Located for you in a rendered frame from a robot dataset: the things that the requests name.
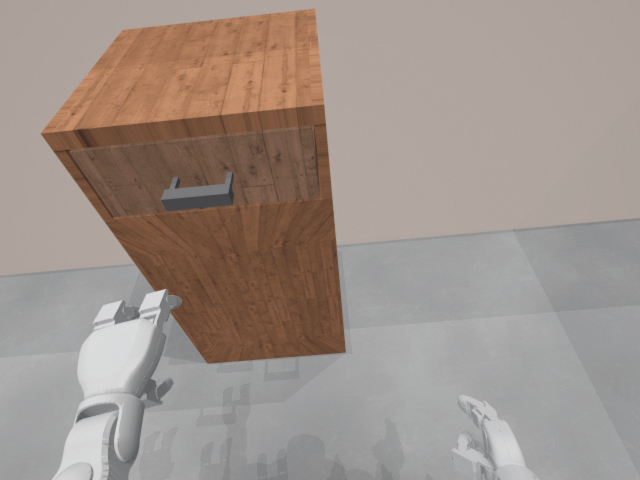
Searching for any cabinet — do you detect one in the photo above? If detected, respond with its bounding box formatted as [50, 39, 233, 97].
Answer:
[41, 9, 346, 364]

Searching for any left robot forearm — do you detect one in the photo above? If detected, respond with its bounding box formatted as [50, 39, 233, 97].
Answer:
[52, 392, 145, 480]

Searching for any robot right hand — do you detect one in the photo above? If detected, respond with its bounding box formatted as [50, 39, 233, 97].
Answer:
[452, 395, 529, 480]

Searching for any drawer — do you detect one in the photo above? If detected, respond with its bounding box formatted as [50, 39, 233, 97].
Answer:
[69, 125, 320, 217]

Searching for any robot left hand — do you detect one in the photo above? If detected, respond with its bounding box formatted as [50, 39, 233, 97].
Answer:
[77, 289, 182, 409]

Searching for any handle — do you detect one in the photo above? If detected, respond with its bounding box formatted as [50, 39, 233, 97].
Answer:
[161, 172, 234, 211]

